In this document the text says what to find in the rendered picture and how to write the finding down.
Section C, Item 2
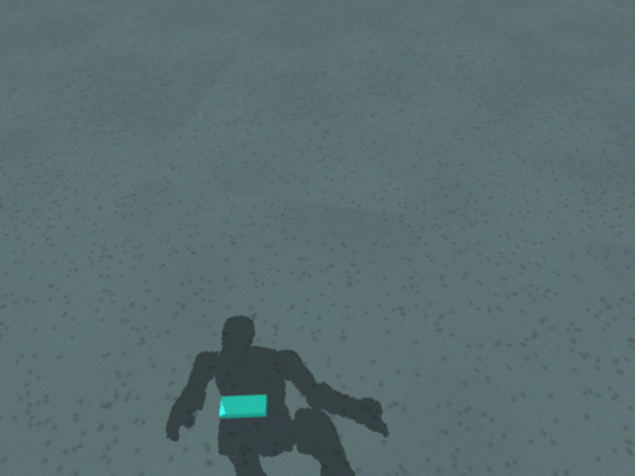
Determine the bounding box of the small box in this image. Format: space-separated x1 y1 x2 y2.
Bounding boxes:
219 395 268 418

